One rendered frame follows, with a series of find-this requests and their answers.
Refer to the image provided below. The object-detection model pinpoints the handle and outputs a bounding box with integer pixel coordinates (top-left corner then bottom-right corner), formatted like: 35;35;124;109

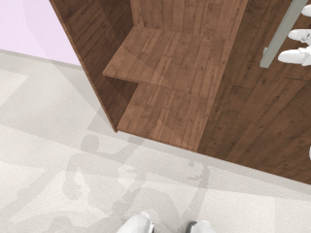
259;0;308;68

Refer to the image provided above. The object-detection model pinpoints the robot right hand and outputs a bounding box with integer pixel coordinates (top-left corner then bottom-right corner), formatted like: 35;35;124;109
278;4;311;66

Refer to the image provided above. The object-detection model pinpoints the right robot foot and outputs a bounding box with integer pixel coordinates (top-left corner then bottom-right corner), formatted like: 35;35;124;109
186;221;197;233

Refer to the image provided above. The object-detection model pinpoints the wardrobe door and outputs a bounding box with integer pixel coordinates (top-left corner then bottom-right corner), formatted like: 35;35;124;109
197;0;311;184

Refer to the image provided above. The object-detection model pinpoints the left robot shin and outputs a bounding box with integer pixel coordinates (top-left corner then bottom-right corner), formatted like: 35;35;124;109
140;212;151;220

